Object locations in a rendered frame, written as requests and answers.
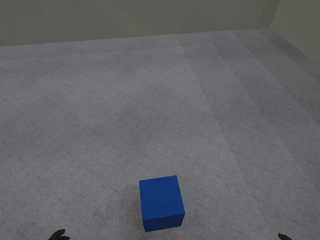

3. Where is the left robot hand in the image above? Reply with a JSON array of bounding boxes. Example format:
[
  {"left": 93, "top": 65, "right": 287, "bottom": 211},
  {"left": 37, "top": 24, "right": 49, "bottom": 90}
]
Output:
[{"left": 48, "top": 229, "right": 70, "bottom": 240}]

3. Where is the carton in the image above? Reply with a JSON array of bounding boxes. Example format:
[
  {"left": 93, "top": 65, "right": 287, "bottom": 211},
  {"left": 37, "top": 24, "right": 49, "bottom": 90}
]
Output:
[{"left": 139, "top": 175, "right": 185, "bottom": 233}]

